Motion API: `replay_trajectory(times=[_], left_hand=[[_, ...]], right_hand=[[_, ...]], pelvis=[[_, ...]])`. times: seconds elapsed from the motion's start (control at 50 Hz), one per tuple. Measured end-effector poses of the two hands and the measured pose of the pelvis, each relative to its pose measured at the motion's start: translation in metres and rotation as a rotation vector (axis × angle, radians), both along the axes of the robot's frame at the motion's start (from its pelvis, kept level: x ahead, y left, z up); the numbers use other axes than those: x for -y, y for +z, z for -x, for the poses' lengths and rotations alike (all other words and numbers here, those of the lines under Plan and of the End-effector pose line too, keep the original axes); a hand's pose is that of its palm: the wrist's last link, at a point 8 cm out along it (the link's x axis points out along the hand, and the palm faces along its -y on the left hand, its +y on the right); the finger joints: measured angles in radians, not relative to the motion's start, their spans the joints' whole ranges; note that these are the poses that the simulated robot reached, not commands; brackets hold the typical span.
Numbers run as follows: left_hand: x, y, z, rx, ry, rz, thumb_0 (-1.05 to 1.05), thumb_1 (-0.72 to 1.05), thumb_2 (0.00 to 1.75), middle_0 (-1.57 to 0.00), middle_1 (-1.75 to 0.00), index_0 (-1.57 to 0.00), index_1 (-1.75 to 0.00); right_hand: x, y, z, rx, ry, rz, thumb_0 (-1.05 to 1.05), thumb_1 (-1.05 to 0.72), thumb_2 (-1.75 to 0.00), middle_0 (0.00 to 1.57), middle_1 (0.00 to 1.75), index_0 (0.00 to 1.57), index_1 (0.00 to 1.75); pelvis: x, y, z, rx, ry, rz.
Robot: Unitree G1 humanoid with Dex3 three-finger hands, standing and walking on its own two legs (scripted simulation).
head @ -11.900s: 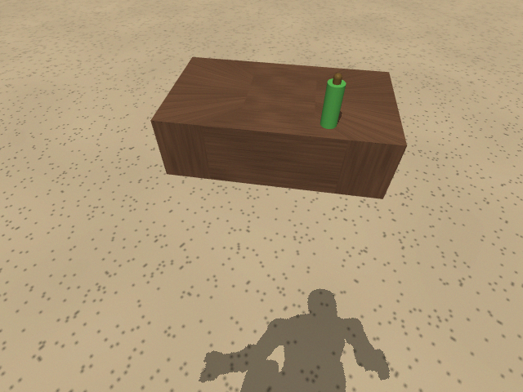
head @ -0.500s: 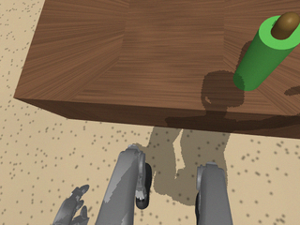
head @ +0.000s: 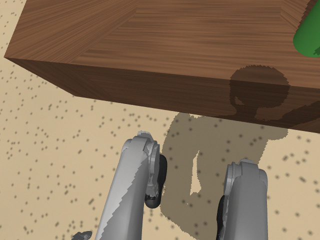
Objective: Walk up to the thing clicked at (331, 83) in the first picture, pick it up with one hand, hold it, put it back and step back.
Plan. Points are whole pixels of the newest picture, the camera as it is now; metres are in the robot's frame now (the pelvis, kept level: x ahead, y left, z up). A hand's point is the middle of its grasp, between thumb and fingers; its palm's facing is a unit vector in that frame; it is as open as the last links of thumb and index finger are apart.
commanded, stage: close in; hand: right
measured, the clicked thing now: out of the picture +0.59 -0.21 +0.08
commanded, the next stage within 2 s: rest palm in 0.34 s
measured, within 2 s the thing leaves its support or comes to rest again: leaves its support in 1.90 s
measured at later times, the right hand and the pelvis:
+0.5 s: hand out of the picture +0.59 -0.24 +0.05, palm faces +0.21 +0.98 -0.03, open 17.1 cm; pelvis +0.02 +0.00 +0.03, yaw -3 degrees
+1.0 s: hand out of the picture +0.59 -0.22 +0.05, palm faces +0.20 +0.98 -0.04, open 14.9 cm; pelvis +0.02 +0.01 +0.02, yaw -3 degrees
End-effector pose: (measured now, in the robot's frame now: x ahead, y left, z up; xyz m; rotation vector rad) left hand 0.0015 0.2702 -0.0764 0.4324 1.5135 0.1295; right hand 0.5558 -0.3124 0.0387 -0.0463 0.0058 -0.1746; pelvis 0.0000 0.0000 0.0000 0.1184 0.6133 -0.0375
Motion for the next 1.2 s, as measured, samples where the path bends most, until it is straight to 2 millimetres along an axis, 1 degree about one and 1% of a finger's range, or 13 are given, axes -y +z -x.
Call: replay_trajectory(times=[0.1,0.2,0.26,0.42,0.54,0.64,0.78,0.96,1.08,1.2], left_hand=[[0.002,0.007,-0.002,0.017,0.029,0.005,0.0,0.91,0.9,-0.21,-0.31,-0.2,-0.3],[0.002,0.014,-0.016,0.053,0.03,0.011,0.0,0.9,0.9,-0.2,-0.31,-0.2,-0.3],[0.0,0.016,-0.027,0.069,0.018,0.014,0.0,0.9,0.91,-0.21,-0.31,-0.2,-0.3],[-0.008,0.015,-0.056,0.077,-0.024,0.013,0.0,0.9,0.91,-0.21,-0.31,-0.2,-0.3],[-0.013,0.013,-0.072,0.083,-0.045,0.009,0.0,0.89,0.92,-0.21,-0.31,-0.19,-0.3],[-0.014,0.009,-0.079,0.094,-0.049,0.019,0.0,0.87,0.93,-0.21,-0.3,-0.19,-0.31],[-0.014,0.002,-0.079,0.102,-0.043,0.034,0.0,0.87,0.93,-0.21,-0.3,-0.19,-0.31],[-0.014,-0.003,-0.067,0.076,-0.037,0.033,0.0,0.88,0.92,-0.21,-0.31,-0.2,-0.31],[-0.012,-0.002,-0.059,0.057,-0.027,0.026,0.0,0.88,0.92,-0.21,-0.31,-0.2,-0.31],[-0.01,0.004,-0.054,0.05,-0.014,0.02,0.0,0.88,0.92,-0.21,-0.31,-0.2,-0.31]], right_hand=[[-0.011,0.016,-0.003,-0.002,-0.018,-0.016,-0.01,0.38,-0.03,0.08,0.03,0.06,0.03],[-0.016,0.029,-0.005,-0.002,-0.02,0.002,-0.01,0.39,-0.03,0.08,0.03,0.06,0.03],[-0.018,0.028,-0.005,-0.015,-0.022,-0.01,-0.01,0.41,-0.04,0.07,0.03,0.06,0.03],[-0.023,0.014,-0.001,-0.019,-0.027,-0.02,-0.01,0.43,-0.04,0.07,0.04,0.05,0.04],[-0.029,0.015,-0.002,-0.004,-0.033,-0.013,-0.01,0.42,-0.04,0.07,0.04,0.05,0.04],[-0.034,0.017,-0.001,-0.013,-0.025,0.0,-0.01,0.4,-0.03,0.11,0.04,0.09,0.04],[-0.038,0.018,0.0,-0.009,-0.031,-0.019,-0.01,0.39,-0.01,0.24,0.08,0.21,0.08],[-0.042,0.01,-0.001,-0.004,-0.035,-0.01,-0.01,0.35,-0.05,0.4,0.18,0.38,0.18],[-0.045,0.01,-0.003,0.001,-0.031,-0.008,-0.01,0.32,-0.11,0.53,0.28,0.5,0.28],[-0.044,0.013,-0.006,-0.001,-0.044,-0.01,-0.01,0.26,-0.2,0.68,0.4,0.65,0.4]], pelvis=[[0.0,0.01,-0.004,-0.006,-0.004,0.007],[0.001,0.02,-0.009,-0.018,-0.006,0.016],[0.001,0.023,-0.012,-0.024,-0.009,0.021],[-0.001,0.027,-0.018,-0.039,-0.018,0.033],[-0.003,0.029,-0.022,-0.046,-0.023,0.038],[-0.004,0.03,-0.023,-0.043,-0.024,0.043],[-0.006,0.027,-0.021,-0.037,-0.022,0.05],[-0.007,0.02,-0.016,-0.034,-0.021,0.051],[-0.006,0.02,-0.015,-0.034,-0.022,0.047],[-0.004,0.022,-0.016,-0.037,-0.021,0.043]])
